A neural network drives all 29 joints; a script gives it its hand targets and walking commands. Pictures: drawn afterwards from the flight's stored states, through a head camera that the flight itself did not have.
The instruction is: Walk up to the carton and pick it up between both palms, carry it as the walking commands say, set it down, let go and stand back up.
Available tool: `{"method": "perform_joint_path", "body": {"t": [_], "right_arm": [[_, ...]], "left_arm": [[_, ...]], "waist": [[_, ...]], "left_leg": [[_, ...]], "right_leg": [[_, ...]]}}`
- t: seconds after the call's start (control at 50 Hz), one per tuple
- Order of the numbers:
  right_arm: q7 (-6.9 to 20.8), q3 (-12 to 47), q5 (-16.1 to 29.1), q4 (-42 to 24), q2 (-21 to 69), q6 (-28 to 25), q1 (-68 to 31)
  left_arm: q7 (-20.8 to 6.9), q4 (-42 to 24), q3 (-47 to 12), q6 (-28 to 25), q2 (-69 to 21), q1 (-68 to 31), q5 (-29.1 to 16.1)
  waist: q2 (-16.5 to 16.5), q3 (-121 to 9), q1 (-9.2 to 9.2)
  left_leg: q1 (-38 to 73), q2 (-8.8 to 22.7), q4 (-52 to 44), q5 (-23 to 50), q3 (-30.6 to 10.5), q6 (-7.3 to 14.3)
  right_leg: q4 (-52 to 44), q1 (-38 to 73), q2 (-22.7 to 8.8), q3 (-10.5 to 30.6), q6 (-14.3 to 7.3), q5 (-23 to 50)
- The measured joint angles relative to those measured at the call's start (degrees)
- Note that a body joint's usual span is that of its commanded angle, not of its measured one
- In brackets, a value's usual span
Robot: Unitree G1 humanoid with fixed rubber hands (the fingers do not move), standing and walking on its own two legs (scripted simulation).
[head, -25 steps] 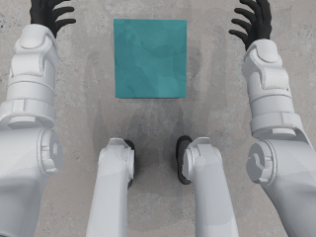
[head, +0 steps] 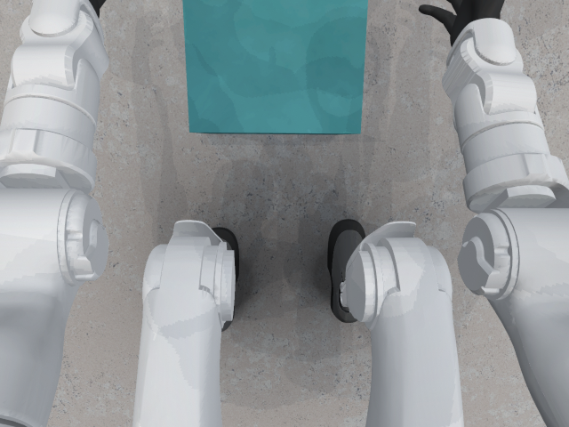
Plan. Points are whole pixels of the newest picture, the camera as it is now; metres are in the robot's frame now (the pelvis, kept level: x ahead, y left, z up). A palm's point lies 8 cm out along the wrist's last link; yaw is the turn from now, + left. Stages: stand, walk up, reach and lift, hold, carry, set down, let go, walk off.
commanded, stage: reach and lift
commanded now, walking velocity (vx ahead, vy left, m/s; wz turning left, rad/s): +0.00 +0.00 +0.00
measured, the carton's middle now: (274, 50) +0.54 +0.02 -0.33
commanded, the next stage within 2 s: none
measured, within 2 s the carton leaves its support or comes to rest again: leaves its support in 1.90 s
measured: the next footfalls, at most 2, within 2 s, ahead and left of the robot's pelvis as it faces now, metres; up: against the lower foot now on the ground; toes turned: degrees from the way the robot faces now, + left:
none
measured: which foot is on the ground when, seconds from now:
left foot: down 0.00-1.00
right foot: down 0.00-1.00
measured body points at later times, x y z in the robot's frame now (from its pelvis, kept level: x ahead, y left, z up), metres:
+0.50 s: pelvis +0.00 +0.00 -0.05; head +0.38 +0.02 +0.18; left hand +0.55 +0.21 -0.25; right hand +0.55 -0.18 -0.25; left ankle +0.10 +0.12 -0.38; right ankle +0.12 -0.13 -0.38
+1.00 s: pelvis -0.01 +0.00 -0.05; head +0.37 +0.02 +0.18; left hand +0.55 +0.19 -0.25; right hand +0.55 -0.16 -0.25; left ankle +0.10 +0.12 -0.38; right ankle +0.12 -0.13 -0.38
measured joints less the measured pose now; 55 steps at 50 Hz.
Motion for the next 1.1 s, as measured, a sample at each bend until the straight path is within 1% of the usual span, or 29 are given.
{"method": "perform_joint_path", "body": {"t": [0.2, 0.24, 0.3, 0.38, 0.5, 0.88, 1.1], "right_arm": [[0.2, 2.7, 2.9, 4.5, -1.3, -2.1, -3.6], [0.3, 3.2, 3.4, 5.7, -1.3, -2.5, -4.6], [0.4, 4.1, 3.7, 7.7, -1.5, -2.9, -5.8], [0.6, 4.9, 4.7, 9.7, -2.3, -3.8, -7.1], [0.6, 6.2, 5.9, 10.8, -2.7, -4.5, -7.7], [0.0, 7.1, 6.4, 13.0, -1.4, -4.5, -10.6], [-0.4, 7.1, 5.1, 13.6, 0.9, -5.0, -12.3]], "left_arm": [[0.8, 2.9, -3.4, -1.6, 0.8, -3.0, -2.1], [0.8, 3.8, -4.0, -1.9, 1.1, -3.5, -2.5], [0.8, 5.3, -4.7, -2.3, 1.0, -4.3, -3.2], [0.8, 7.1, -5.6, -3.1, 1.0, -5.4, -3.8], [1.0, 7.7, -6.3, -3.7, 1.2, -6.0, -4.4], [1.3, 9.4, -8.1, -3.5, 0.2, -8.7, -5.6], [2.4, 9.5, -8.7, -3.8, -1.8, -9.8, -4.8]], "waist": [[-0.6, 7.2, 0.11], [-0.7, 8.9, 0.22], [-0.5, 11.2, 0.15], [-0.7, 12.6, 0.12], [-0.7, 12.9, 0.1], [-0.9, 13.9, 0.05], [-1.0, 14.4, 0.12]], "left_leg": [[-2.2, 0.3, 6.7, -0.8, 0.1, 0.2], [-2.1, 0.8, 7.8, -1.0, 0.3, 0.3], [-1.4, 1.0, 9.1, -1.4, 0.6, 0.6], [-1.2, 1.5, 10.4, -1.9, 0.7, 0.8], [-1.5, 1.9, 11.6, -2.2, 0.6, 0.8], [-1.6, 2.5, 10.6, -0.4, 0.8, 0.9], [-1.3, 2.4, 10.2, -0.4, 0.9, 1.0]], "right_leg": [[6.5, -2.2, 0.1, -0.1, 0.2, -0.6], [7.5, -2.2, 0.3, 0.0, 0.3, -0.6], [8.9, -1.5, -0.2, -0.1, 0.1, -1.1], [10.3, -1.3, -0.5, -0.3, -0.1, -1.6], [11.5, -1.6, -0.9, -0.7, -0.5, -1.9], [10.7, -1.7, -1.3, -0.9, -1.1, -0.4], [10.5, -1.3, -1.1, -0.7, -0.9, -0.6]]}}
